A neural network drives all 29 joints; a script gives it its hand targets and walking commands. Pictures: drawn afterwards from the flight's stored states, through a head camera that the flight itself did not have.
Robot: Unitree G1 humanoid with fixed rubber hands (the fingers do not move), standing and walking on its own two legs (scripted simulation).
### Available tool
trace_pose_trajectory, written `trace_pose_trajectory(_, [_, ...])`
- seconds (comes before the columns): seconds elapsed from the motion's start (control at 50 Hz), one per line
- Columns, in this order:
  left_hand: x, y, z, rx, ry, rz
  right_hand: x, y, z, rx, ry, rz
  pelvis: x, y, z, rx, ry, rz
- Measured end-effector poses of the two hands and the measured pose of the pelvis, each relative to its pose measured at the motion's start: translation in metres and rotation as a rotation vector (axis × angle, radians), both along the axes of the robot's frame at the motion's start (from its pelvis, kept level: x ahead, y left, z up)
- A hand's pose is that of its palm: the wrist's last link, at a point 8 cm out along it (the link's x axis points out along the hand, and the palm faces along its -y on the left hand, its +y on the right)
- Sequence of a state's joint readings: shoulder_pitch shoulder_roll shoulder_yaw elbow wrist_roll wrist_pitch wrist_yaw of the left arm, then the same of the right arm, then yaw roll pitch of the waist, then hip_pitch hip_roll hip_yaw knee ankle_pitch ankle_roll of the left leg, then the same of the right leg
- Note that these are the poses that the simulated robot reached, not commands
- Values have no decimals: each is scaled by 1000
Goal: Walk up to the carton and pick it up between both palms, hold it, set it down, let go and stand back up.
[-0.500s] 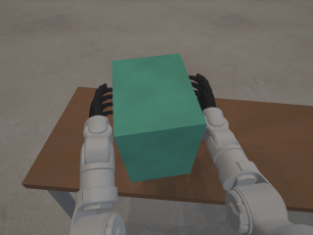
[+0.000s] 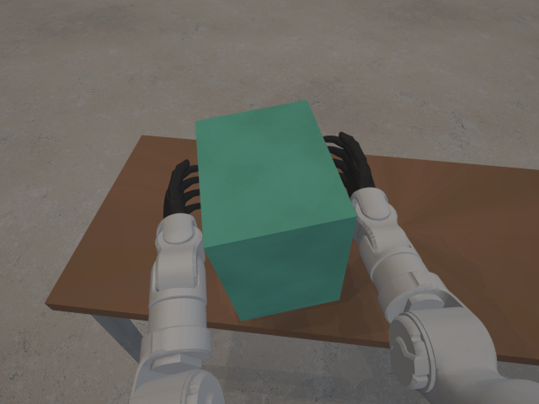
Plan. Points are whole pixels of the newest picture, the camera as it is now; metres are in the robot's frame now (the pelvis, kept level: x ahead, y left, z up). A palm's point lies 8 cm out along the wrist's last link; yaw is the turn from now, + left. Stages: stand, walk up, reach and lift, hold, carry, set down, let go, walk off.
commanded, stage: set down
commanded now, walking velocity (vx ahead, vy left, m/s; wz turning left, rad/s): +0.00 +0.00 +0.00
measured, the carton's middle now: (272, 216) +0.40 +0.04 +0.04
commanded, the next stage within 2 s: none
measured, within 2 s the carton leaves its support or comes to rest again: rests again in 1.58 s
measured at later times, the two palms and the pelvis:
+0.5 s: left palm (187, 226) +0.36 +0.17 +0.06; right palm (354, 191) +0.43 -0.09 +0.08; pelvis +0.00 +0.00 +0.00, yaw -2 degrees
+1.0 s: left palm (188, 229) +0.36 +0.17 +0.05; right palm (354, 195) +0.43 -0.09 +0.08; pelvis +0.00 +0.00 +0.00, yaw -2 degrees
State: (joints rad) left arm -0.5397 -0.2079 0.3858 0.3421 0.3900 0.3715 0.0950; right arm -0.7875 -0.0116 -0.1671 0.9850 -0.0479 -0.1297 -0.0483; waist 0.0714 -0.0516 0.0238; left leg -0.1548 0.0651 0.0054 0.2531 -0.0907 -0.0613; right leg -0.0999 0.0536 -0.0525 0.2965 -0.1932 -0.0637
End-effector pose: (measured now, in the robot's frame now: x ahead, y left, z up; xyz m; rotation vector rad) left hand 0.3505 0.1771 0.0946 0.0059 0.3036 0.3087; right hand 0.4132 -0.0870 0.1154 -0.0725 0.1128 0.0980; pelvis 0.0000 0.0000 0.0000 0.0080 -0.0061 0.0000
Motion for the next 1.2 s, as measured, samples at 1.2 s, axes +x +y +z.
trace_pose_trajectory(1.2, [5, -6, -43, -24, 23, 32, 11, -4, -40, 12, 64, 24, -1, 3, -1, 2, 136, -40])
